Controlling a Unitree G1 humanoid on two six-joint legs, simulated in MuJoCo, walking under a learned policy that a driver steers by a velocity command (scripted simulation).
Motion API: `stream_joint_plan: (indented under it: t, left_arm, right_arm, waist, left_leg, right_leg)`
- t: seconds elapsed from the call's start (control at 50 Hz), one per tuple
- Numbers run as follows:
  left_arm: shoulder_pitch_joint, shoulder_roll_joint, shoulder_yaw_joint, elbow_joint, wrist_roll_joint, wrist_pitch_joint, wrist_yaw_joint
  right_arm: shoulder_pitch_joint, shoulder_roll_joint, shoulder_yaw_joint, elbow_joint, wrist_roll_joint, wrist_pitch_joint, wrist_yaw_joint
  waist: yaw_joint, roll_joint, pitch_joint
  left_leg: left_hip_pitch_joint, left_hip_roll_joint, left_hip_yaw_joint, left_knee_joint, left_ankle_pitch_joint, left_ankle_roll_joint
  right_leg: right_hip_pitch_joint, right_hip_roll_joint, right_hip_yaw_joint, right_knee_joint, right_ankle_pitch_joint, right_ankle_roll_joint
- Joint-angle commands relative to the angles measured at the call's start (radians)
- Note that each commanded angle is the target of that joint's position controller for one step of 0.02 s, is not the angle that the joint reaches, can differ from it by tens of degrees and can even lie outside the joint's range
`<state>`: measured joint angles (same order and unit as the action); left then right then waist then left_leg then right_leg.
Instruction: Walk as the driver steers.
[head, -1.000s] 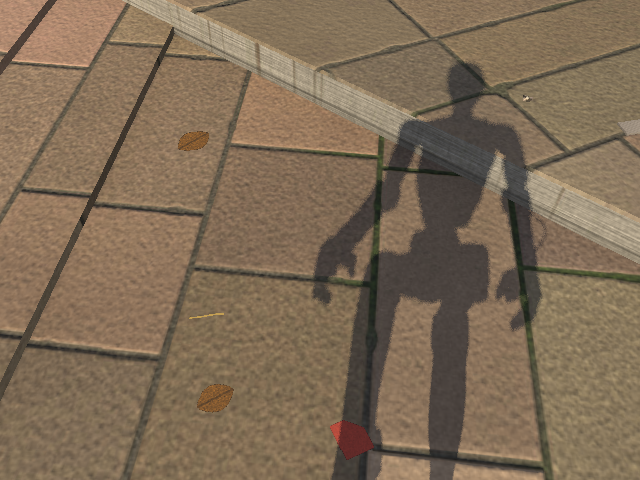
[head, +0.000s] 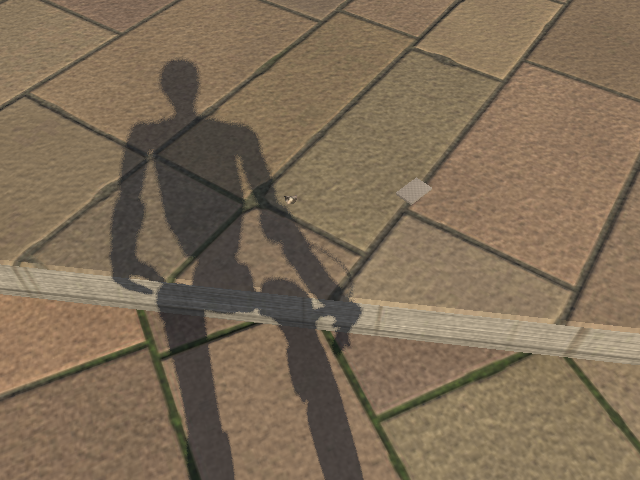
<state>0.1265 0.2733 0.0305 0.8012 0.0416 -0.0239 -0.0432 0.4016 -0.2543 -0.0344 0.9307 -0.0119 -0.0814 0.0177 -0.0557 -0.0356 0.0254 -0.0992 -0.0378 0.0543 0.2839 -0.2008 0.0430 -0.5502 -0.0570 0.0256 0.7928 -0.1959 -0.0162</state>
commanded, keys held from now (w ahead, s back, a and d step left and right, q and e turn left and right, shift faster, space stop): w+q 0.90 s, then w+e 0.04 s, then e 0.06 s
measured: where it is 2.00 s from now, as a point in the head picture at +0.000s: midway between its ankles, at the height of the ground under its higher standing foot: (227, 451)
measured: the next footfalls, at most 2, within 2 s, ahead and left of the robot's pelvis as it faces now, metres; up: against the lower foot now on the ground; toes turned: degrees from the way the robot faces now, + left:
right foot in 0.14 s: +0.22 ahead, -0.12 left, +0.00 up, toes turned +2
left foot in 0.64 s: +0.45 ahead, +0.14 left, +0.00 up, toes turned +26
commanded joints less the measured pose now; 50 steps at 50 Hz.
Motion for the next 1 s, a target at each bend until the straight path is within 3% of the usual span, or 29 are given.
stream_joint_plan:
  t: [0.02,0.08,0.12,0.14,0.16,0.18,0.2,0.22,0.24,0.26,0.28,0.34,0.44,0.52,0.58,0.62,0.64,0.66,0.68,0.7,0.72,0.74,0.76,0.78,0.82,0.9,0.94,1.0]
  left_arm:
    - [-0.085,0.033,-0.009,-0.078,-0.011,-0.02,-0.001]
    - [-0.094,0.061,-0.004,-0.088,-0.015,-0.035,0.015]
    - [0.019,0.08,0.008,-0.054,-0.008,-0.051,0.029]
    - [0.148,0.129,0.027,-0.016,0.008,-0.064,0.042]
    - [0.292,0.228,0.051,-0.013,0.03,-0.07,0.058]
    - [0.303,0.289,0.071,0.002,0.009,-0.051,0.061]
    - [0.233,0.188,0.049,-0.011,-0.001,-0.045,0.057]
    - [0.159,0.115,0.031,-0.024,-0.01,-0.051,0.052]
    - [0.12,0.076,0.021,-0.027,-0.011,-0.057,0.05]
    - [0.116,0.056,0.016,-0.02,-0.014,-0.064,0.053]
    - [0.12,0.05,0.015,-0.011,-0.017,-0.072,0.055]
    - [0.174,0.062,0.024,0.023,-0.028,-0.092,0.055]
    - [0.212,0.055,0.026,0.063,-0.023,-0.095,0.055]
    - [0.253,0.096,0.038,0.093,-0.023,-0.092,0.059]
    - [0.275,0.121,0.044,0.112,-0.02,-0.075,0.067]
    - [0.277,0.153,0.052,0.118,-0.017,-0.054,0.071]
    - [0.272,0.162,0.054,0.111,-0.02,-0.043,0.07]
    - [0.278,0.138,0.046,0.085,-0.015,-0.042,0.067]
    - [0.317,0.026,0.026,0.012,-0.022,-0.05,0.044]
    - [0.177,0.115,0.042,-0.013,-0.016,-0.061,0.042]
    - [0.121,0.096,0.036,-0.033,-0.031,-0.073,0.038]
    - [0.14,0.086,0.031,-0.018,-0.033,-0.082,0.042]
    - [0.148,0.085,0.032,-0.009,-0.019,-0.073,0.045]
    - [0.179,0.081,0.031,-0.004,-0.003,-0.054,0.045]
    - [0.184,0.067,0.03,-0.01,0.007,-0.024,0.039]
    - [0.051,0.052,0.024,-0.058,0.007,-0.007,0.031]
    - [-0.002,0.045,0.019,-0.067,0.003,-0.009,0.026]
    - [-0.022,0.018,0.003,-0.059,-0.013,-0.016,0.031]
  right_arm:
    - [-0.012,-0.162,-0.037,-0.042,0.0,-0.009,0.002]
    - [0.012,-0.179,-0.046,-0.027,0.0,0.0,0.001]
    - [-0.005,-0.174,-0.047,-0.026,0.006,0.004,-0.003]
    - [-0.008,-0.14,-0.039,-0.033,0.01,0.001,-0.002]
    - [-0.022,-0.057,-0.019,-0.086,0.028,-0.004,-0.002]
    - [0.021,-0.064,-0.024,-0.106,0.024,0.007,-0.009]
    - [0.016,-0.121,-0.041,-0.074,0.003,0.026,-0.014]
    - [-0.003,-0.103,-0.042,-0.066,0.001,0.03,-0.003]
    - [-0.014,-0.085,-0.041,-0.061,0.001,0.035,0.003]
    - [-0.027,-0.082,-0.044,-0.061,-0.011,0.045,0.009]
    - [-0.029,-0.072,-0.044,-0.06,-0.018,0.055,0.016]
    - [-0.105,-0.048,-0.042,-0.092,-0.02,0.072,0.031]
    - [-0.286,-0.029,-0.026,-0.159,-0.021,0.073,0.054]
    - [-0.405,-0.029,-0.012,-0.208,-0.025,0.069,0.066]
    - [-0.399,-0.049,-0.017,-0.214,-0.032,0.067,0.06]
    - [-0.277,-0.078,-0.032,-0.182,-0.032,0.061,0.048]
    - [-0.143,-0.1,-0.047,-0.141,-0.038,0.051,0.037]
    - [0.009,-0.183,-0.078,-0.099,-0.049,0.047,0.019]
    - [-0.034,-0.306,-0.107,-0.119,-0.036,0.056,0.007]
    - [0.009,-0.295,-0.106,-0.127,-0.007,0.069,0.003]
    - [-0.049,-0.264,-0.099,-0.117,-0.003,0.071,-0.005]
    - [-0.101,-0.206,-0.085,-0.118,0.001,0.066,-0.008]
    - [-0.144,-0.174,-0.076,-0.125,0.005,0.06,-0.012]
    - [-0.172,-0.147,-0.067,-0.13,0.011,0.053,-0.013]
    - [-0.157,-0.143,-0.062,-0.125,0.016,0.033,-0.01]
    - [-0.085,-0.174,-0.069,-0.112,0.013,0.025,-0.009]
    - [-0.053,-0.155,-0.061,-0.101,0.012,0.023,-0.01]
    - [0.001,-0.12,-0.046,-0.07,-0.001,0.017,-0.02]
  waist:
    - [0.02,0.13,0.02]
    - [0.027,0.137,0.008]
    - [0.089,0.105,-0.027]
    - [0.139,0.038,-0.106]
    - [0.198,-0.128,-0.245]
    - [0.169,-0.25,-0.245]
    - [0.131,-0.106,-0.141]
    - [0.1,-0.066,-0.053]
    - [0.078,-0.067,-0.02]
    - [0.065,-0.081,-0.001]
    - [0.055,-0.083,0.001]
    - [0.048,-0.058,-0.007]
    - [0.066,-0.053,0.044]
    - [0.086,-0.043,0.07]
    - [0.07,-0.052,0.044]
    - [0.017,-0.066,-0.038]
    - [-0.042,-0.038,-0.117]
    - [-0.098,0.052,-0.22]
    - [-0.009,0.308,-0.287]
    - [-0.073,0.128,-0.301]
    - [-0.041,0.092,-0.16]
    - [0.005,0.035,-0.071]
    - [0.042,0.02,-0.034]
    - [0.074,0.032,-0.04]
    - [0.091,0.041,-0.048]
    - [0.056,0.069,-0.009]
    - [0.031,0.082,0.0]
    - [0.009,0.101,-0.013]
  left_leg:
    - [-0.09,0.212,-0.181,-0.115,0.228,0.153]
    - [-0.053,0.24,-0.235,-0.052,0.247,0.136]
    - [-0.087,0.209,-0.235,0.072,0.258,0.105]
    - [-0.156,0.144,-0.189,0.256,0.245,0.079]
    - [-0.351,0.042,-0.095,0.559,-0.018,0.038]
    - [-0.546,-0.033,-0.053,0.743,-0.342,0.037]
    - [-0.571,0.044,-0.118,0.839,-0.294,0.053]
    - [-0.567,0.079,-0.125,0.836,-0.207,0.051]
    - [-0.539,0.101,-0.116,0.815,-0.153,0.042]
    - [-0.529,0.113,-0.107,0.808,-0.123,0.03]
    - [-0.522,0.117,-0.1,0.813,-0.092,0.018]
    - [-0.578,0.122,-0.083,0.82,-0.012,-0.002]
    - [-0.609,0.127,-0.041,0.615,0.149,-0.02]
    - [-0.515,0.104,0.035,0.406,0.174,0.023]
    - [-0.442,0.047,0.087,0.348,0.065,0.08]
    - [-0.299,-0.029,0.113,0.316,-0.037,0.131]
    - [-0.119,-0.061,0.102,0.244,-0.016,0.162]
    - [0.134,0.067,-0.09,0.207,-0.091,0.211]
    - [0.418,0.357,-0.63,0.134,-0.059,0.362]
    - [0.413,0.368,-0.755,0.026,-0.027,0.357]
    - [0.301,0.349,-0.592,0.01,0.051,0.327]
    - [0.161,0.305,-0.498,-0.005,0.18,0.289]
    - [0.065,0.254,-0.424,-0.016,0.275,0.262]
    - [0.003,0.22,-0.37,-0.031,0.332,0.251]
    - [-0.052,0.186,-0.33,-0.045,0.402,0.252]
    - [-0.068,0.147,-0.319,-0.079,0.336,0.227]
    - [-0.015,0.143,-0.292,-0.089,0.352,0.199]
    - [0.05,0.15,-0.212,-0.031,0.692,0.156]
  right_leg:
    - [0.099,0.026,-0.068,-0.153,0.061,0.028]
    - [0.165,0.039,-0.064,-0.228,0.039,0.018]
    - [0.35,0.054,-0.059,-0.346,0.047,-0.001]
    - [0.538,-0.012,0.018,-0.384,0.007,-0.029]
    - [0.772,-0.277,0.305,-0.459,-0.184,-0.089]
    - [0.773,-0.409,0.586,-0.573,-0.285,-0.166]
    - [0.675,-0.366,0.517,-0.57,-0.348,-0.165]
    - [0.579,-0.31,0.388,-0.59,-0.271,-0.147]
    - [0.52,-0.264,0.275,-0.613,-0.148,-0.123]
    - [0.49,-0.235,0.197,-0.625,-0.051,-0.109]
    - [0.479,-0.212,0.133,-0.629,0.04,-0.102]
    - [0.51,-0.209,0.02,-0.627,0.268,-0.113]
    - [0.5,-0.184,-0.127,-0.65,0.316,-0.116]
    - [0.533,-0.203,-0.204,-0.64,0.389,-0.101]
    - [0.625,-0.216,-0.255,-0.509,0.708,-0.084]
    - [0.658,-0.215,-0.276,-0.271,0.939,-0.081]
    - [0.592,-0.201,-0.29,-0.058,0.867,-0.066]
    - [0.385,-0.174,-0.292,0.24,0.547,-0.035]
    - [-0.074,0.038,-0.235,0.6,-0.358,0.028]
    - [-0.176,0.046,-0.016,0.657,-0.32,0.018]
    - [-0.219,-0.011,0.004,0.608,-0.193,0.006]
    - [-0.165,-0.045,-0.002,0.51,-0.127,0.004]
    - [-0.105,-0.062,0.003,0.451,-0.12,0.011]
    - [-0.038,-0.07,0.008,0.411,-0.119,0.023]
    - [0.002,-0.065,-0.003,0.351,-0.125,0.044]
    - [-0.07,-0.056,-0.026,0.187,0.003,0.076]
    - [-0.098,-0.055,-0.038,0.074,0.085,0.075]
    - [-0.048,-0.025,-0.079,0.02,0.111,0.05]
